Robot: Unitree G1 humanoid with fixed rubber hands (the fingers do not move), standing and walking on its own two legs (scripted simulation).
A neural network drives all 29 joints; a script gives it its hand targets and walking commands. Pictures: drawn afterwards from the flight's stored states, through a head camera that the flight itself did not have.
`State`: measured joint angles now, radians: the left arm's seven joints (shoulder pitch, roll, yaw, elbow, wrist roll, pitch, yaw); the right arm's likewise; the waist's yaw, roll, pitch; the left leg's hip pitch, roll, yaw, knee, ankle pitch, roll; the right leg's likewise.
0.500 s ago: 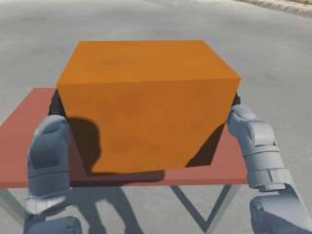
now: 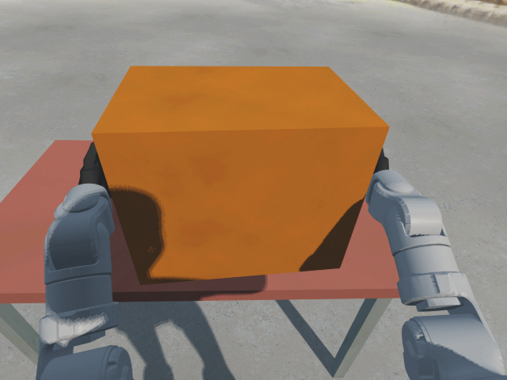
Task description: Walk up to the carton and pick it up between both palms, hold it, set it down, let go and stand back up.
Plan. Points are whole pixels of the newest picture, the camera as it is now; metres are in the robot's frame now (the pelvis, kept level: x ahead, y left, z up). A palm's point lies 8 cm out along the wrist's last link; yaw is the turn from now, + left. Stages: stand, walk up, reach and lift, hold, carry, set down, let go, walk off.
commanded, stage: hold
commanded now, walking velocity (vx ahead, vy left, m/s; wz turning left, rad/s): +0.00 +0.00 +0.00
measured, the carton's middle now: (238, 170) +0.39 +0.01 +0.18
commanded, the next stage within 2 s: none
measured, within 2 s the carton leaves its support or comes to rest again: neither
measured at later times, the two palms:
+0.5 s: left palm (97, 189) +0.35 +0.21 +0.19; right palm (373, 176) +0.35 -0.20 +0.19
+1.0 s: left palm (95, 188) +0.34 +0.21 +0.19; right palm (374, 173) +0.35 -0.20 +0.20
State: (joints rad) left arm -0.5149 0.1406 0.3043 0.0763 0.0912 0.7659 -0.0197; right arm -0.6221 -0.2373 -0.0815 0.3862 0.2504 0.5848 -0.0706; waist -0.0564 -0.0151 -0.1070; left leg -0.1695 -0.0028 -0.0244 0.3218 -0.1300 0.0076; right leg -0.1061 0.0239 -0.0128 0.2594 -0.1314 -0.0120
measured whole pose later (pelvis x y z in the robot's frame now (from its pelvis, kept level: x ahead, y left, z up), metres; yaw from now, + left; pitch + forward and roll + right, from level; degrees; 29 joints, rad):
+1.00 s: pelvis +0.00 +0.00 +0.00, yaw +0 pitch +0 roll -1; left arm -0.51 0.14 0.29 0.08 0.08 0.76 -0.01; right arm -0.63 -0.25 -0.07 0.40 0.27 0.58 -0.07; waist -0.05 -0.01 -0.14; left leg -0.19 0.00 -0.03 0.32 -0.12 0.01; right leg -0.12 0.03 -0.01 0.25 -0.12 -0.01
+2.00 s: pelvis +0.00 +0.00 +0.00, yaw +0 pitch -1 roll -1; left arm -0.49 0.13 0.30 0.04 0.09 0.77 -0.01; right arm -0.61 -0.25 -0.07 0.36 0.27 0.60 -0.07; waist -0.05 -0.01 -0.13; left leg -0.18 -0.01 -0.03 0.32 -0.13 0.01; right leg -0.11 0.03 0.00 0.25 -0.12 -0.01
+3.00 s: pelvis +0.00 +0.00 +0.00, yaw +0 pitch -1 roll -1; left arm -0.49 0.13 0.30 0.04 0.09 0.77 -0.01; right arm -0.61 -0.26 -0.07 0.35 0.27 0.60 -0.08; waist -0.05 -0.01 -0.13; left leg -0.18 -0.01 -0.04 0.32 -0.13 0.01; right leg -0.11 0.03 0.01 0.25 -0.12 -0.01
